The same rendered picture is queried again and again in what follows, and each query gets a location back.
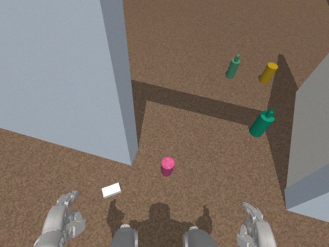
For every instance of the right robot hand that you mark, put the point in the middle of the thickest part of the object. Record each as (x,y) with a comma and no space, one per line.
(261,233)

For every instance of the left robot hand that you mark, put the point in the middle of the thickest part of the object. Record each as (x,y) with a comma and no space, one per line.
(71,224)

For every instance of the left robot arm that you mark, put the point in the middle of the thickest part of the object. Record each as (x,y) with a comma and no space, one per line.
(50,239)

